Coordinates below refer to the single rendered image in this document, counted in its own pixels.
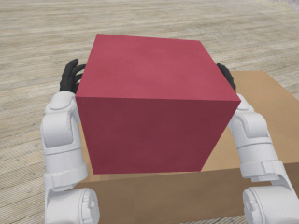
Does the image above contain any right robot forearm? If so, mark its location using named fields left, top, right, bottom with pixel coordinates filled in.
left=227, top=93, right=299, bottom=203

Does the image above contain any right robot upper arm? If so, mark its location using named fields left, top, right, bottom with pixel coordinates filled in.
left=242, top=185, right=299, bottom=224

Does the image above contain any robot left hand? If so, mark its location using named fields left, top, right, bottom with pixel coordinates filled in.
left=59, top=59, right=86, bottom=94

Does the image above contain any robot right hand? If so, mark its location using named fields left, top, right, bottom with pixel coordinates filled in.
left=217, top=63, right=236, bottom=92

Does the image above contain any pedestal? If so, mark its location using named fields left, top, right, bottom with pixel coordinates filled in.
left=65, top=70, right=299, bottom=224

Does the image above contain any left robot forearm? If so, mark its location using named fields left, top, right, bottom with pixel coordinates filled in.
left=40, top=91, right=88, bottom=224

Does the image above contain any left robot upper arm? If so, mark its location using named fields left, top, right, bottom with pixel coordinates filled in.
left=46, top=188, right=100, bottom=224

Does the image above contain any carton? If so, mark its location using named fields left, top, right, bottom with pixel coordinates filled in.
left=75, top=34, right=241, bottom=175

